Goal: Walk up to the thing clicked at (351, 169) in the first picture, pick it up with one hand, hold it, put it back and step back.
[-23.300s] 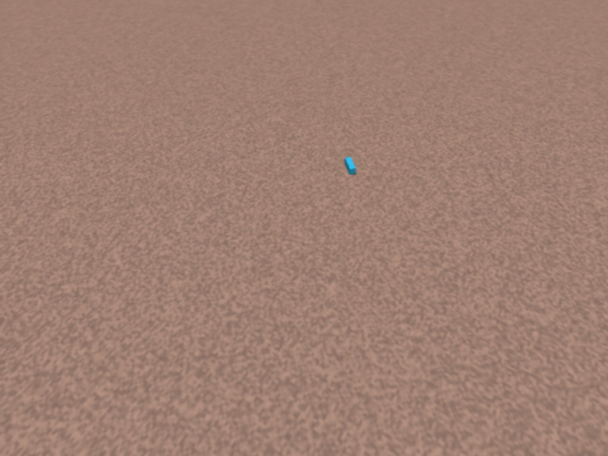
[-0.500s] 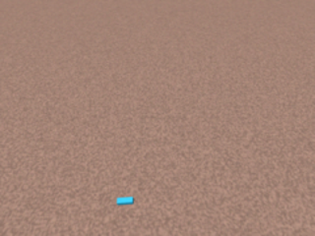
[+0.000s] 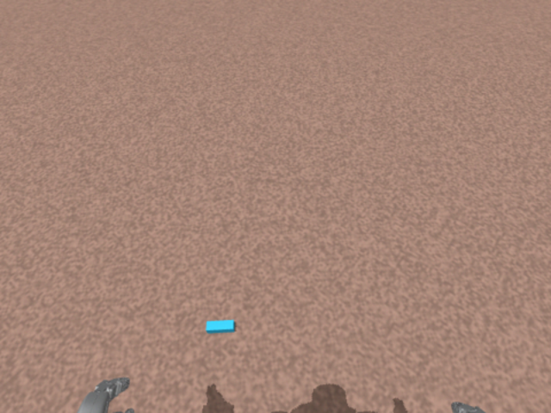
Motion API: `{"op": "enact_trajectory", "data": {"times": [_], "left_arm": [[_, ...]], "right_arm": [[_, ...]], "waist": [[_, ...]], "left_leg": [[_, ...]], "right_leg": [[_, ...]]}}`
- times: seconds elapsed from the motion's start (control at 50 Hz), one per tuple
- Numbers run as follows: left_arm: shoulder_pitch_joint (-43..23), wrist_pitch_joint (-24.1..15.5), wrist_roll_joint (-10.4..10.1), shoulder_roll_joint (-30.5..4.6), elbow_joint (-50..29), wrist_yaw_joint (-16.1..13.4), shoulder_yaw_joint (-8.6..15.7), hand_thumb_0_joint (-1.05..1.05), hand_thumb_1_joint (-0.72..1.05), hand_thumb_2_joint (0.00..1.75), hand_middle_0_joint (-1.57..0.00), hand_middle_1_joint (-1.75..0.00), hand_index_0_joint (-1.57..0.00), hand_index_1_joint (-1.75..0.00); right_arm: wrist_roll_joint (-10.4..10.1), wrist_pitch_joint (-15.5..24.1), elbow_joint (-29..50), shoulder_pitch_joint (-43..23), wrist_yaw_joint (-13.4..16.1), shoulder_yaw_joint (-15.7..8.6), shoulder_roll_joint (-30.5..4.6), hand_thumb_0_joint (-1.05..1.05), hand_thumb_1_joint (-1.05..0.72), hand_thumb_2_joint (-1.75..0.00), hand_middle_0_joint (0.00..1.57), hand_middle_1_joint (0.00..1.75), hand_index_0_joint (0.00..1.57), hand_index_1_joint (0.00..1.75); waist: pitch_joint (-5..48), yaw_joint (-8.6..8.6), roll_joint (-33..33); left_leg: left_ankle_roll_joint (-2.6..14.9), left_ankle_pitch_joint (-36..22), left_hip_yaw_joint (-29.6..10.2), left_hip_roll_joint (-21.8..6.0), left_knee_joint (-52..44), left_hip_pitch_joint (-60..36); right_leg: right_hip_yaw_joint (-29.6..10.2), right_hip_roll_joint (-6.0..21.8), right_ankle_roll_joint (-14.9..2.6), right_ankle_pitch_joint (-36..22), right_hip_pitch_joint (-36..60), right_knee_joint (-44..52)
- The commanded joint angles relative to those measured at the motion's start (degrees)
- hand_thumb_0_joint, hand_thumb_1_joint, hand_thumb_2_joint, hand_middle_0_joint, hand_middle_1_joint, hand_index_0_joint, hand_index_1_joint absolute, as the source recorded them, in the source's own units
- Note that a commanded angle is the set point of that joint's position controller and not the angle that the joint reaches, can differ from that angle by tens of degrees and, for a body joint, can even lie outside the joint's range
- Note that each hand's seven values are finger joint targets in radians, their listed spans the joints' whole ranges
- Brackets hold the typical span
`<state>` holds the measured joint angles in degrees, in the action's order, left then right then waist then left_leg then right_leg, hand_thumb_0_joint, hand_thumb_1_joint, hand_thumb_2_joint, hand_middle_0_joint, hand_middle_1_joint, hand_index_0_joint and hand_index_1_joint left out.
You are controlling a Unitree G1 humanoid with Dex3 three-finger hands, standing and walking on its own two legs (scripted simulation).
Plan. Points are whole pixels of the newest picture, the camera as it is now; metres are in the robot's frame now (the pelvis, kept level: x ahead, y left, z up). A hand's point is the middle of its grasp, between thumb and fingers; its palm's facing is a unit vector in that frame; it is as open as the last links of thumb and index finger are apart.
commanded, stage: rise first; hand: left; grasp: from above
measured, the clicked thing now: (220, 326) +0.46 +0.22 -0.76
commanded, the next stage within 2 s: none
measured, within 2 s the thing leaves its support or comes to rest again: neither
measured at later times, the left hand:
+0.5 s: hand out of the picture +0.14 +0.26 -0.21, palm faces -0.16 -0.88 -0.45, open 13.6 cm
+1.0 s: hand (159, 394) +0.20 +0.27 -0.36, palm faces -0.42 -0.59 -0.69, open 13.8 cm
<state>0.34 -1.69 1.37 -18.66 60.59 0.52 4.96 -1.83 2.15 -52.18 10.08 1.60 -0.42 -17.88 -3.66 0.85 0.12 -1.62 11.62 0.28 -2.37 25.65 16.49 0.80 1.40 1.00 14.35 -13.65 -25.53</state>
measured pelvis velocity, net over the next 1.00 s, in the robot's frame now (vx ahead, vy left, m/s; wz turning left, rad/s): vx -0.04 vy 0.01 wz -0.02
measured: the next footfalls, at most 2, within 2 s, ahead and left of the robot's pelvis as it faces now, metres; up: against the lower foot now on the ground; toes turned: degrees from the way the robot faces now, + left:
none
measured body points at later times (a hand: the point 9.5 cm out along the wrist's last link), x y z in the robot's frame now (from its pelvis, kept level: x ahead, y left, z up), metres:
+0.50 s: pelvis +0.00 +0.01 -0.07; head +0.09 +0.02 +0.37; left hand +0.15 +0.30 -0.18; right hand +0.16 -0.25 -0.16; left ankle +0.02 +0.14 -0.74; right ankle -0.01 -0.13 -0.74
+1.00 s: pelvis -0.04 +0.01 -0.21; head +0.13 +0.02 +0.21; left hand +0.22 +0.30 -0.32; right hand +0.16 -0.26 -0.31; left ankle +0.02 +0.14 -0.74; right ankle -0.01 -0.13 -0.74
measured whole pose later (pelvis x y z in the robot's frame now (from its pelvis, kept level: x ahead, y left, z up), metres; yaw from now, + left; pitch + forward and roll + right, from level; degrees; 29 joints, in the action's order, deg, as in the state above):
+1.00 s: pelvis -0.04 +0.01 -0.21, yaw -1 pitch +31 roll -2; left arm -2.0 -2.8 34.6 -23.7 35.2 -5.6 6.7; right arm 0.7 9.6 -34.0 4.5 -1.5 -2.7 -15.9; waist 10.8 2.4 0.0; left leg -1.7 36.8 -3.1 -2.7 94.3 88.3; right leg 0.5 1.0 1.7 40.6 -84.0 -93.9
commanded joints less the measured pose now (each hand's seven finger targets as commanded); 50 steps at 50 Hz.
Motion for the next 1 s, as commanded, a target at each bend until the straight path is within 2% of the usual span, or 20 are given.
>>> {"op": "enact_trajectory", "data": {"times": [0.0, 0.04, 0.06, 0.1, 0.2, 0.28, 0.42, 0.44, 0.46, 0.48, 0.54, 0.6, 0.64, 0.7, 0.74, 0.76, 0.82, 0.86, 0.88, 0.98], "left_arm": [[0.26, -0.62, 5.64, -14.23, -0.24, 1.45, 6.33, 0.0, 0.21, 0.87, -0.18, -0.86, -0.2, -0.85], [2.67, 0.09, 7.4, -13.88, -4.69, 1.79, 7.32, 0.0, 0.05, 0.89, -0.18, -0.9, -0.19, -0.89], [1.04, 0.49, 7.96, -14.33, -8.86, 1.42, 7.62, 0.0, -0.03, 0.89, -0.17, -0.91, -0.18, -0.9], [1.52, 2.84, 8.65, -11.24, -9.42, 0.56, 5.88, 0.0, -0.19, 0.89, -0.18, -0.93, -0.18, -0.93], [1.03, 6.39, 9.46, -9.73, -15.39, -0.81, 5.02, 0.0, -0.49, 0.93, -0.17, -0.96, -0.16, -0.97], [0.53, 5.91, 10.8, -10.54, -21.74, -0.97, 6.35, 0.0, -0.49, 0.93, -0.18, -0.95, -0.17, -0.96], [8.49, 6.55, 14.8, -10.1, -33.18, -1.85, 7.03, 0.0, -0.53, 0.96, -0.17, -0.93, -0.14, -0.96], [10.04, 7.13, 15.1, -10.39, -35.25, -1.97, 7.31, 0.0, -0.52, 0.96, -0.18, -0.93, -0.15, -0.96], [11.45, 7.91, 14.88, -9.2, -35.09, -1.99, 6.68, 0.0, -0.52, 0.95, -0.17, -0.93, -0.15, -0.96], [11.83, 8.44, 14.72, -10.17, -38.21, -1.99, 7.35, 0.0, -0.52, 0.95, -0.17, -0.94, -0.15, -0.96], [14.93, 10.22, 15.15, -8.57, -39.2, -2.0, 5.92, 0.0, -0.5, 0.93, -0.16, -0.94, -0.15, -0.96], [15.76, 11.27, 15.78, -9.0, -41.15, -1.91, 6.17, 0.0, -0.52, 0.93, -0.15, -0.95, -0.14, -0.97], [12.44, 11.11, 16.71, -9.44, -41.48, -2.09, 5.78, 0.0, -0.51, 0.93, -0.16, -0.95, -0.14, -0.96], [8.67, 9.35, 20.03, -10.14, -36.58, -2.52, 5.79, 0.0, -0.53, 0.93, -0.16, -0.95, -0.15, -0.96], [4.81, 6.76, 22.17, -11.49, -35.37, -2.86, 6.08, 0.0, -0.52, 0.93, -0.16, -0.94, -0.14, -0.95], [3.88, 5.37, 23.31, -10.17, -33.76, -3.05, 4.8, 0.0, -0.52, 0.93, -0.16, -0.95, -0.14, -0.97], [0.62, 0.93, 27.27, -11.23, -32.5, -4.08, 3.96, 0.0, -0.48, 0.91, -0.19, -0.93, -0.17, -0.94], [-1.74, -1.65, 30.16, -13.92, -33.61, -5.63, 4.94, 0.0, -0.46, 0.9, -0.2, -0.92, -0.18, -0.93], [-2.95, -2.6, 31.28, -14.05, -33.13, -6.37, 4.34, 0.0, -0.48, 0.92, -0.2, -0.92, -0.18, -0.94], [-8.28, -2.6, 37.44, -19.78, -30.14, -10.78, 7.55, 0.0, -0.48, 0.93, -0.2, -0.93, -0.18, -0.95]], "right_arm": [[0.76, 2.18, 8.69, 3.9, 0.44, -4.65, -7.52, 0.0, -0.9, -0.9, 0.2, 0.3, 0.2, 0.3], [0.86, 2.2, 11.42, 4.24, 0.21, -5.51, -7.2, 0.0, -0.9, -0.9, 0.2, 0.3, 0.2, 0.3], [0.76, 2.18, 13.29, 3.65, 0.12, -5.68, -7.22, 0.0, -0.9, -0.9, 0.2, 0.3, 0.2, 0.3], [0.54, 2.07, 15.16, 2.64, -0.05, -5.23, -6.53, 0.0, -0.88, -0.89, 0.2, 0.3, 0.2, 0.3], [0.38, 3.08, 19.57, 1.4, -0.53, -5.19, -5.97, 0.0, -0.9, -0.9, 0.2, 0.3, 0.2, 0.3], [0.77, 4.56, 20.66, 2.6, -0.57, -5.64, -5.38, 0.0, -0.9, -0.9, 0.2, 0.3, 0.2, 0.3], [1.37, 6.19, 23.53, 2.89, -0.09, -5.55, -4.55, 0.0, -0.9, -0.9, 0.2, 0.3, 0.2, 0.3], [1.3, 6.26, 23.87, 2.93, 0.03, -5.69, -4.63, 0.0, -0.9, -0.9, 0.2, 0.3, 0.2, 0.3], [1.32, 6.32, 24.21, 2.64, -0.04, -5.64, -4.64, 0.0, -0.9, -0.9, 0.2, 0.3, 0.2, 0.3], [1.34, 6.43, 24.69, 2.56, -0.03, -5.71, -4.68, 0.0, -0.9, -0.9, 0.2, 0.3, 0.2, 0.3], [1.33, 6.73, 25.74, 2.04, -0.15, -5.63, -4.43, 0.0, -0.9, -0.9, 0.2, 0.3, 0.2, 0.3], [1.48, 7.19, 26.37, 1.62, -0.3, -5.35, -4.12, 0.0, -0.92, -0.9, 0.2, 0.3, 0.2, 0.3], [1.67, 7.62, 27.0, 1.12, -0.33, -5.29, -4.17, 0.0, -0.91, -0.9, 0.2, 0.3, 0.2, 0.3], [1.9, 8.61, 26.92, 0.29, -0.42, -4.73, -3.92, 0.0, -0.93, -0.91, 0.2, 0.3, 0.2, 0.3], [2.3, 9.33, 26.35, -0.01, -0.81, -5.02, -4.22, 0.0, -0.91, -0.9, 0.2, 0.3, 0.2, 0.3], [2.29, 9.71, 26.37, -0.62, -1.15, -4.93, -4.23, 0.0, -0.92, -0.9, 0.2, 0.3, 0.2, 0.3], [2.28, 10.41, 25.63, -1.05, -1.94, -5.6, -5.53, 0.0, -0.9, -0.9, 0.2, 0.3, 0.2, 0.3], [2.26, 10.49, 24.72, -1.34, -2.45, -6.04, -6.53, 0.0, -0.89, -0.9, 0.2, 0.3, 0.2, 0.3], [2.23, 10.4, 24.45, -1.56, -2.66, -6.03, -6.64, 0.0, -0.9, -0.9, 0.2, 0.3, 0.2, 0.3], [1.64, 8.58, 22.08, -1.65, -3.15, -6.81, -7.76, 0.0, -0.91, -0.9, 0.2, 0.3, 0.2, 0.3]], "waist": [[14.66, -0.85, 1.11], [19.71, -2.97, -1.83], [20.73, -2.94, -3.81], [17.22, -2.22, -3.57], [13.97, -0.4, -1.02], [17.64, -0.06, -1.06], [24.57, 0.25, -3.9], [24.83, -0.35, -5.38], [23.75, 0.52, -4.81], [24.77, 0.03, -5.22], [23.95, 0.74, -3.11], [24.38, 0.5, -3.87], [23.1, 1.68, -3.67], [22.26, 2.87, -3.0], [23.71, 2.44, -3.6], [24.97, 2.83, -3.73], [31.57, 1.9, -4.79], [36.5, 1.17, -7.26], [37.8, 1.53, -8.2], [43.4, -0.58, -8.45]], "left_leg": [[2.22, -8.71, 2.37, 3.16, 5.76, 1.21], [1.61, -11.63, 2.31, 3.53, 7.02, 0.3], [1.4, -10.94, 2.39, 3.55, 7.3, 0.11], [1.07, -8.57, 1.88, 3.26, 7.83, 2.96], [1.21, -0.82, 1.04, 2.1, 11.9, 9.37], [1.53, -0.75, 0.9, 1.99, 18.73, 13.54], [1.57, -4.78, -0.13, 1.14, 26.36, 16.08], [1.45, -5.07, -0.18, 1.08, 26.58, 16.08], [1.52, -4.8, -0.41, 0.85, 27.01, 16.99], [1.58, -5.42, -0.74, 0.7, 27.55, 17.17], [1.99, -4.65, -0.82, 0.88, 29.73, 20.22], [2.11, -4.43, -0.97, 0.82, 31.92, 22.45], [2.16, -1.01, -0.85, 0.83, 33.82, 25.5], [2.43, 2.84, -0.97, 1.01, 38.81, 31.71], [2.35, 4.89, -0.67, 1.14, 43.2, 36.17], [2.27, 4.89, -1.29, 1.15, 44.9, 37.76], [2.13, 4.88, -1.88, 1.3, 50.84, 41.32], [1.65, 2.93, -2.91, 0.93, 54.02, 42.04], [1.52, 2.54, -3.33, 0.85, 55.74, 43.33], [1.88, 0.01, -2.55, 0.91, 62.88, 48.81]], "right_leg": [[0.49, -1.04, -1.43, -11.03, -3.04, -3.67], [0.67, -1.35, -1.83, -12.8, -2.41, -5.95], [0.62, -1.39, -1.83, -11.8, -2.97, -6.4], [1.08, -1.73, -1.89, -8.68, -6.7, -6.8], [1.87, -2.42, -1.91, -0.16, -14.73, -10.71], [1.3, -2.04, -1.54, -0.48, -19.68, -17.37], [1.09, -1.92, -1.46, -3.36, -25.23, -25.42], [1.12, -1.92, -1.56, -3.38, -25.73, -25.91], [1.22, -1.95, -1.52, -2.86, -26.86, -26.27], [1.35, -1.97, -1.52, -3.06, -27.14, -26.8], [1.28, -2.0, -1.37, -3.22, -27.76, -27.86], [1.36, -1.88, -1.47, -2.71, -30.01, -29.96], [1.3, -1.87, -1.46, -0.47, -32.97, -31.43], [1.16, -1.93, -1.46, 2.2, -39.44, -36.12], [0.89, -1.74, -1.47, 4.2, -44.31, -40.73], [1.06, -1.91, -1.59, 4.85, -47.65, -43.48], [1.31, -2.1, -1.76, 5.66, -54.53, -50.51], [1.58, -2.06, -2.03, 5.06, -59.29, -55.68], [1.62, -1.95, -2.04, 4.75, -61.65, -57.84], [1.69, -2.35, -2.22, 2.67, -67.34, -63.7]]}}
